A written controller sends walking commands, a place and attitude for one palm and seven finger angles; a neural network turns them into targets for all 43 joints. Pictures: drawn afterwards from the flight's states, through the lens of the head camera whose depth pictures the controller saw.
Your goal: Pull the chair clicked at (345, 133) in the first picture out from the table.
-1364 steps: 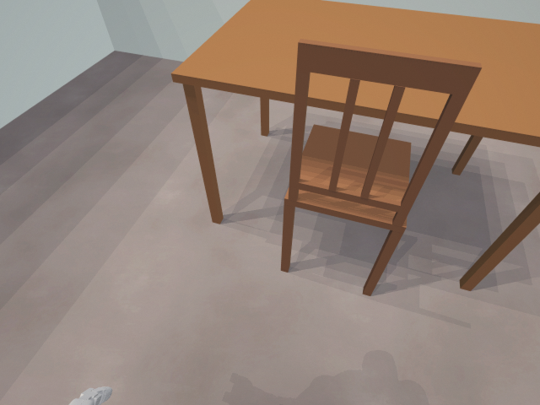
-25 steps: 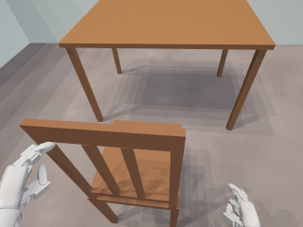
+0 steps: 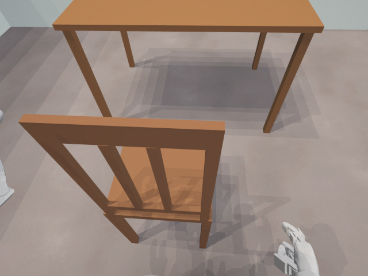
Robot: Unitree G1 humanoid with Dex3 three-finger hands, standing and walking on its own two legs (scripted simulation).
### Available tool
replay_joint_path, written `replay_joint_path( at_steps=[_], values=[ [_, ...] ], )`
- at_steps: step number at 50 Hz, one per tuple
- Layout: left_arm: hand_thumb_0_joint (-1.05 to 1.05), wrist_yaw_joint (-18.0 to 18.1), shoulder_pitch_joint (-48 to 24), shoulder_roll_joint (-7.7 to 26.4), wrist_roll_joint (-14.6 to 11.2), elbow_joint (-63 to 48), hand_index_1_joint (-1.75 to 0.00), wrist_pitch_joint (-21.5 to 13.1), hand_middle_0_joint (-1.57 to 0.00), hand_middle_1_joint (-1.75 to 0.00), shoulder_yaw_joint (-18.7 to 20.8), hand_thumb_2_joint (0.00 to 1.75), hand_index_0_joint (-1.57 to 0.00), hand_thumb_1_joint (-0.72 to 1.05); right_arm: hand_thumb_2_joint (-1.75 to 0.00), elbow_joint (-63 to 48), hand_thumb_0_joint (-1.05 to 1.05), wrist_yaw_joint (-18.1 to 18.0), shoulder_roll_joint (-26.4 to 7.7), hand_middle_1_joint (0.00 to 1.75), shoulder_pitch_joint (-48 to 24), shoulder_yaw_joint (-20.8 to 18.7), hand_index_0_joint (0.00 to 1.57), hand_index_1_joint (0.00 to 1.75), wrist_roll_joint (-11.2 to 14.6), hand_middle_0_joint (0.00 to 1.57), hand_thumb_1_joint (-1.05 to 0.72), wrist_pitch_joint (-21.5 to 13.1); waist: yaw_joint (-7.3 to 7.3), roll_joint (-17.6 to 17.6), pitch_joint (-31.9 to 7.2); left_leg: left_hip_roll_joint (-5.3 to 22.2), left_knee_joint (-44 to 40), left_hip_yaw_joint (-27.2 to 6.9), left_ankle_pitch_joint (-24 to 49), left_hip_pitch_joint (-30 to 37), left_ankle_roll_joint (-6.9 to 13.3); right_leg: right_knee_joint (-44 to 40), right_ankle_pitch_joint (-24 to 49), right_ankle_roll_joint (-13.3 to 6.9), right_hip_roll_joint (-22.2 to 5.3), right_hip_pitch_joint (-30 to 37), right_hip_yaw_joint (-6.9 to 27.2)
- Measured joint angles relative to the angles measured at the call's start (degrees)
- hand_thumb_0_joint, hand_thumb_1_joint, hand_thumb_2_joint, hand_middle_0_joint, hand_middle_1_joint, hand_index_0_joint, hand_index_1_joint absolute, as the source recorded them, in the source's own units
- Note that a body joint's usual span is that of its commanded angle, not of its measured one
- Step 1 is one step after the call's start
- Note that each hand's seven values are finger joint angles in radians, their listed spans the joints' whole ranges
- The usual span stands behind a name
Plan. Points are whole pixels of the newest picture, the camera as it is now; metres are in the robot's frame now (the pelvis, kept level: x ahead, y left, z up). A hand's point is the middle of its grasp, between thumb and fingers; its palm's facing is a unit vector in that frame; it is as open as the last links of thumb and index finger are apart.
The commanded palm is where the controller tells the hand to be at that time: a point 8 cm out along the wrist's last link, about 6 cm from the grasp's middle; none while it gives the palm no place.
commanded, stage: step back with the hand held close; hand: left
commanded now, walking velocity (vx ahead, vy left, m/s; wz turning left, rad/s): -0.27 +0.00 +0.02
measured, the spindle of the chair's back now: (125, 181) +0.33 +0.18 -0.05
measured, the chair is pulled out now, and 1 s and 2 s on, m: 0.61 0.61 0.61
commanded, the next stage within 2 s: stop stepping back and stand still in 0.52 s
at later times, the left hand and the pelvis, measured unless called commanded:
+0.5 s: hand out of the picture +0.09 +0.30 +0.19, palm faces +0.49 -0.66 -0.57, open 7.4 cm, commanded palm +0.04 +0.31 +0.18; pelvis -0.10 +0.02 -0.01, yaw -1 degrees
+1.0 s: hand out of the picture -0.01 +0.26 +0.17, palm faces +0.38 -0.77 -0.51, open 7.4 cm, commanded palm -0.05 +0.30 +0.18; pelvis -0.20 +0.01 +0.00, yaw -2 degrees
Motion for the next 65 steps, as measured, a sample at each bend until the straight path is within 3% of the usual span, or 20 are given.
replay_joint_path(
  at_steps=[3, 7, 12, 15, 18, 21, 24, 27, 29, 33, 36, 41, 45, 47, 50, 54, 56, 59, 62, 65],
  values=[
    [0.01, 0.8, -1.1, -2.4, 0.4, 4.8, -0.32, -0.5, -0.21, -0.3, 1.0, 0.89, -0.26, 0.88, -0.9, 0.7, 0.01, 0.1, 0.0, 0.3, 0.4, -0.5, 0.2, 0.29, 0.0, 0.2, -0.9, 0.8, -0.4, 1.7, -3.0, 0.5, 1.4, 0.2, -0.2, -1.0, 0.0, 0.2, 0.7, -0.1, 0.5, -0.7, 0.3],
    [0.01, 1.1, -3.9, -7.2, 1.0, 13.1, -0.31, 2.0, -0.2, -0.3, -2.1, 0.9, -0.23, 0.89, -0.9, 0.9, 0.01, 0.3, -1.2, 0.3, 1.5, -0.7, 0.2, 0.29, 0.0, 0.2, -0.9, 1.1, -0.73, 3.2, -5.8, 0.0, 5.2, 0.1, -4.4, -3.7, 0.7, 0.7, 1.6, 0.2, 0.3, -2.1, 0.8],
    [0.01, 0.9, -6.9, -10.9, 2.1, 14.0, -0.3, 4.8, -0.2, -0.3, -7.7, 0.9, -0.22, 0.89, -0.9, 1.2, 0.01, -0.3, -2.3, 0.3, 3.0, 0.9, 0.2, 0.29, -1.0, 0.2, -0.9, 0.8, -0.43, 0.4, -4.5, -0.9, 6.2, 0.2, -3.2, -5.8, 2.1, 2.5, -0.6, 0.5, -0.7, -4.3, 0.7],
    [0.02, 1.0, -7.8, -9.7, 2.9, 8.6, -0.3, 3.9, -0.21, -0.3, -8.5, 0.9, -0.22, 0.89, -0.9, 0.0, 0.01, -0.8, -1.5, 0.3, 4.2, 1.5, 0.2, 0.29, -1.2, 0.2, -0.9, -0.7, -1.22, -0.5, -2.3, 0.1, 4.8, -1.2, 2.6, -7.1, 2.9, 7.8, -8.2, 0.4, 0.7, -5.8, 0.2],
    [0.02, 0.8, -7.3, -5.1, 3.0, 2.1, -0.3, 0.8, -0.21, -0.3, -5.2, 0.89, -0.22, 0.88, -0.9, -0.9, 0.01, -0.1, 0.4, 0.3, 5.9, 1.2, 0.2, 0.29, -1.1, 0.2, -0.9, -2.6, -2.27, -0.7, -2.0, 0.7, 4.6, -3.7, 5.1, -9.5, 2.3, 14.7, -10.4, 0.0, 2.2, -4.0, -0.2],
    [0.02, 1.2, -3.8, -1.3, 2.3, -1.4, -0.3, -3.3, -0.21, -0.3, 1.3, 0.89, -0.22, 0.88, -0.9, -0.6, 0.01, 1.1, 1.6, 0.3, 6.4, 1.4, 0.2, 0.29, -1.0, 0.2, -0.9, -4.0, -1.27, -1.1, -4.2, 1.2, 4.2, -3.3, 6.1, -12.5, 1.9, 12.0, -12.1, -0.6, 2.6, 0.9, -0.6],
    [0.02, 1.4, -1.7, -0.5, 1.3, 0.8, -0.3, -5.4, -0.21, -0.3, 5.3, 0.9, -0.21, 0.88, -0.9, 0.8, 0.01, 1.7, 2.1, 0.3, 4.4, 1.8, 0.2, 0.3, -1.5, 0.2, -0.9, -5.4, 0.41, -1.0, -5.2, 1.5, 3.2, -1.0, 7.8, -15.2, 1.7, 3.6, -12.3, -1.0, 2.4, 6.6, 0.1],
    [0.01, 0.2, -5.1, -3.9, 1.2, 6.2, -0.3, -5.2, -0.2, -0.3, 2.1, 0.9, -0.21, 0.89, -0.9, 2.5, 0.01, 2.1, 0.5, 0.3, 0.5, 1.4, 0.2, 0.3, -1.9, 0.2, -0.9, -6.2, 1.27, 4.5, -1.6, 4.2, 1.8, -1.8, 10.4, -15.7, 1.3, -3.5, -9.7, 1.0, 5.0, 8.8, -0.6],
    [0.01, -0.9, -6.8, -5.5, 1.0, 7.5, -0.3, -4.2, -0.2, -0.3, -1.5, 0.9, -0.21, 0.89, -0.9, 3.1, 0.01, 2.4, -0.3, 0.3, -0.4, 1.0, 0.2, 0.3, -1.7, 0.2, -0.9, -6.1, 1.53, 6.8, 0.2, 4.8, 1.1, -2.7, 12.0, -15.1, 1.1, -4.8, -6.5, 0.7, 6.0, 9.6, -0.9],
    [0.02, -2.8, -3.0, -7.0, 0.9, 4.6, -0.3, -4.8, -0.2, -0.3, -5.7, 0.9, -0.21, 0.89, -0.9, 3.6, 0.01, 2.4, 0.2, 0.3, 0.9, 1.0, 0.21, 0.3, -0.7, 0.2, -0.9, -4.5, 1.05, 2.8, -1.5, 1.1, 9.1, -3.4, 3.4, -11.4, 0.7, -0.1, -8.5, 0.5, 3.7, 7.4, 1.3],
    [0.02, -2.8, -1.2, -5.5, 0.9, 2.9, -0.3, -3.9, -0.21, -0.3, -5.1, 0.9, -0.22, 0.88, -0.9, 2.0, 0.01, 1.5, 0.5, 0.3, 2.0, 0.9, 0.21, 0.3, -0.7, 0.2, -0.9, -3.4, -1.3, -0.5, -3.5, -0.7, 4.5, -3.0, 1.1, -8.5, 1.5, 2.9, -9.6, 1.1, 1.9, 5.3, 1.6],
    [0.02, -1.5, -3.9, -1.2, 0.3, 4.9, -0.3, -2.3, -0.21, -0.3, -0.8, 0.89, -0.22, 0.88, -0.9, 0.3, 0.01, 1.3, 1.4, 0.3, 1.2, 0.8, 0.2, 0.29, -1.6, 0.2, -0.9, -4.4, -2.29, -3.2, -2.2, -0.6, -0.1, -2.3, 7.1, -7.2, 1.2, 5.0, -14.5, -0.3, 2.4, 3.6, 2.5],
    [0.02, -0.9, -2.3, -1.9, 0.2, 4.2, -0.3, -2.2, -0.21, -0.3, -0.8, 0.89, -0.22, 0.88, -0.9, -0.7, 0.01, 2.0, 0.5, 0.3, 2.4, 0.9, 0.2, 0.29, -0.9, 0.2, -0.9, -5.2, -3.33, -0.7, -2.1, 0.9, -0.6, -4.1, 8.2, -7.2, 0.7, -2.0, -2.3, -0.1, 3.5, 6.2, -0.1],
    [0.02, -1.0, -0.5, -2.6, 0.7, 3.8, -0.3, -2.5, -0.21, -0.3, -1.8, 0.9, -0.22, 0.88, -0.9, -0.4, 0.01, 2.0, 0.3, 0.3, 3.6, 0.9, 0.2, 0.29, -0.7, 0.2, -0.9, -4.8, -3.22, -0.4, -3.1, 0.9, 0.9, -4.4, 3.4, -7.9, 0.6, -2.4, -2.6, -0.5, 3.5, 6.3, -0.5],
    [0.02, -0.6, 1.2, -4.1, 1.4, 4.3, -0.3, -2.7, -0.21, -0.3, -3.3, 0.9, -0.22, 0.88, -0.9, 0.7, 0.01, 1.5, -0.3, 0.3, 5.5, 0.7, 0.2, 0.29, -1.1, 0.2, -0.9, -4.1, -2.02, -0.3, -5.1, 0.1, 4.7, -4.8, -6.2, -9.7, 0.2, -1.7, -4.5, -1.5, 3.2, 5.1, -0.3],
    [0.01, 0.5, -1.3, -6.3, 1.6, 7.1, -0.3, -2.6, -0.21, -0.3, -4.5, 0.9, -0.22, 0.88, -0.9, 3.5, 0.01, 0.9, -2.0, 0.3, 6.6, 0.8, 0.2, 0.3, -1.7, 0.2, -0.9, -3.7, -0.5, 0.0, -6.6, -1.1, 11.7, -4.7, -7.5, -7.8, 0.8, 1.5, -2.6, -1.1, 2.2, 2.7, 0.2],
    [0.01, 0.9, -5.6, -7.1, 1.7, 9.2, -0.3, -2.3, -0.21, -0.3, -5.1, 0.9, -0.22, 0.88, -0.9, 4.5, 0.01, 0.4, -2.4, 0.3, 7.2, 0.6, 0.2, 0.29, -1.6, 0.2, -0.9, -3.7, -1.25, 0.8, -7.3, -1.0, 9.1, -5.7, -6.6, -6.2, 1.2, 4.0, -4.8, -0.2, 2.0, 1.2, -1.2],
    [0.02, 1.4, -11.0, -7.8, 2.0, 11.6, -0.3, -1.7, -0.21, -0.3, -4.8, 0.9, -0.21, 0.88, -0.9, 4.9, 0.01, -0.1, -0.9, 0.3, 6.8, 0.9, 0.2, 0.29, -1.1, 0.2, -0.9, -4.2, -1.69, -0.8, -5.2, -1.7, 6.5, -5.3, 1.6, -5.4, 1.7, 6.7, -10.4, -0.4, 2.3, 0.4, 0.7],
    [0.02, 0.7, -10.4, -7.2, 2.6, 11.7, -0.3, -1.5, -0.21, -0.3, -4.0, 0.9, -0.21, 0.88, -0.9, 3.2, 0.01, 0.6, 1.7, 0.3, 7.4, 1.2, 0.2, 0.29, -1.0, 0.2, -0.9, -5.4, -3.56, -1.4, -4.9, -2.0, 2.4, -5.4, 2.2, -4.9, 1.8, 11.8, -13.1, -0.4, 3.7, -0.1, 1.7],
    [0.02, -0.1, -5.8, -5.3, 2.9, 8.4, -0.3, -2.2, -0.21, -0.3, -3.7, 0.9, -0.21, 0.89, -0.9, 1.7, 0.01, 1.8, 3.4, 0.3, 8.6, 1.7, 0.2, 0.29, -1.2, 0.2, -0.9, -6.6, -4.55, -1.4, -5.7, -2.4, -1.0, -5.4, 2.0, -6.0, 1.8, 5.1, -11.2, -0.6, 4.4, 4.7, 0.5]
  ],
)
